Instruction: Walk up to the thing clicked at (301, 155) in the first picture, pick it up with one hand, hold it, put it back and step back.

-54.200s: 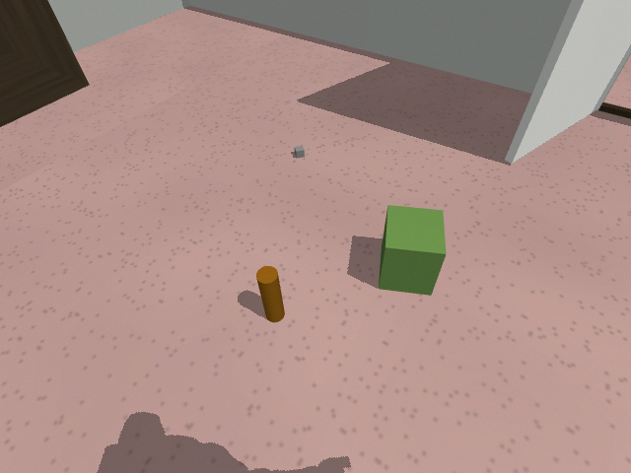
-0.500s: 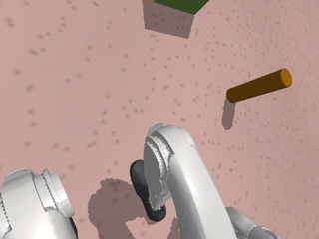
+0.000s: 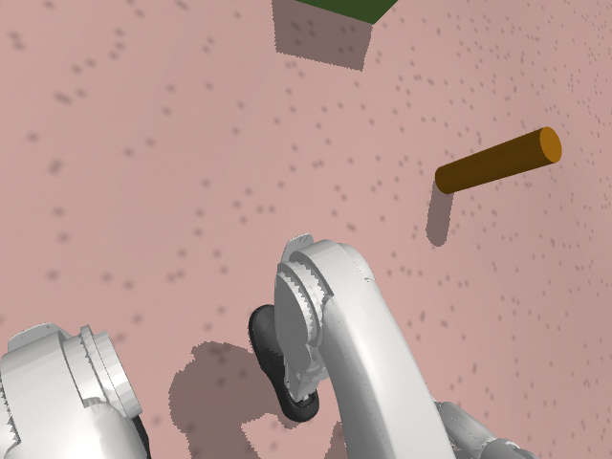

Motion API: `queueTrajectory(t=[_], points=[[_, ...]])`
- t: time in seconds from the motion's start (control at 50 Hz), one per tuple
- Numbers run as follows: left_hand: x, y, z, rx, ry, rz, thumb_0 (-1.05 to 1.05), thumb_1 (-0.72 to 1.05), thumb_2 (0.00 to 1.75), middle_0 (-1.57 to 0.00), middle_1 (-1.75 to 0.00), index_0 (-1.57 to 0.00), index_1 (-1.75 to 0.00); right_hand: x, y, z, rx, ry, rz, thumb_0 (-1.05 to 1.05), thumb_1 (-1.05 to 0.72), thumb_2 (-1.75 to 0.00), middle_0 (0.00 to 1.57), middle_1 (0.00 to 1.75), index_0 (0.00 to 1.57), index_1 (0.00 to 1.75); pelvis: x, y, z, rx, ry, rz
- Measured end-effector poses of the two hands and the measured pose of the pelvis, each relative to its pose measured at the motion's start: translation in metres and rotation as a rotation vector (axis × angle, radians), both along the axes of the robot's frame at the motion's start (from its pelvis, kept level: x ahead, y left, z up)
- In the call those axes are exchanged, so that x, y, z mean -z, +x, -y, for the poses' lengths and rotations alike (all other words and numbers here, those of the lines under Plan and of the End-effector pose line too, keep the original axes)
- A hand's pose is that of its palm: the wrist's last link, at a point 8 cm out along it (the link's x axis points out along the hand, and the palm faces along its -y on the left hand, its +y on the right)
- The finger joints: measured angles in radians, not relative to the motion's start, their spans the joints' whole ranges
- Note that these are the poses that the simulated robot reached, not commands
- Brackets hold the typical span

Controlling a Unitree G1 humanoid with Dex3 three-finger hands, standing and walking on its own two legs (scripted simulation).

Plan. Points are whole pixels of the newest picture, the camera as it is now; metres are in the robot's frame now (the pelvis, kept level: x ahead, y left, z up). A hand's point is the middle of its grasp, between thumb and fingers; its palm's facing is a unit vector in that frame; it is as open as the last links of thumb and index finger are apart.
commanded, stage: open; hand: left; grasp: from above
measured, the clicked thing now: out of the picture +0.45 +0.36 -0.28
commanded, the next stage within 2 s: withdraw in 0.12 s
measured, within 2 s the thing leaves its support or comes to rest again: neither
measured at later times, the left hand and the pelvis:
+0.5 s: hand out of the picture +0.47 +0.36 -0.20, palm faces -0.28 -0.11 -0.95, open 12.5 cm; pelvis +0.01 +0.00 +0.01, yaw +0 degrees
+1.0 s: hand out of the picture +0.41 +0.35 -0.09, palm faces -0.48 -0.11 -0.87, open 12.8 cm; pelvis -0.02 -0.01 +0.05, yaw +7 degrees
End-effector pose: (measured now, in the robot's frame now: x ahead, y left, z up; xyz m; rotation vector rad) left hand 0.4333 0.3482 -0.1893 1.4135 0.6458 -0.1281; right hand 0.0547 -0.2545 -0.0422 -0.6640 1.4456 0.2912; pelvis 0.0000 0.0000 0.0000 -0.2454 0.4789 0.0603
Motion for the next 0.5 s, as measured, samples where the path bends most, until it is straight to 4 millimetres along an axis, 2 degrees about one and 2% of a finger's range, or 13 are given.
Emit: queueTrajectory(t=[0.34, 0.42, 0.5], points=[[-0.001, 0.008, 0.003, 0.028, 0.01, 0.045, 0.0, -0.21, 0.74, -0.34, -0.73, -0.35, -0.73, -0.005, 0.004, -0.001, -0.019, -0.009, 0.013, 0.0, -0.89, -0.9, 0.2, 0.3, 0.2, 0.3, -0.001, 0.0, -0.001, 0.001, -0.003, 0.001], [-0.017, 0.021, -0.003, 0.029, 0.034, 0.115, 0.0, -0.23, 0.75, -0.34, -0.74, -0.34, -0.73, -0.004, 0.007, 0.0, -0.007, -0.002, 0.017, 0.0, -0.9, -0.9, 0.2, 0.3, 0.2, 0.3, -0.002, 0.002, 0.0, -0.001, -0.001, -0.015], [-0.051, 0.03, -0.011, 0.024, 0.064, 0.19, 0.0, -0.24, 0.76, -0.33, -0.74, -0.33, -0.73, 0.001, 0.016, 0.001, 0.032, 0.022, 0.038, 0.0, -0.9, -0.9, 0.2, 0.3, 0.2, 0.3, -0.006, 0.006, 0.0, -0.005, 0.002, -0.048]])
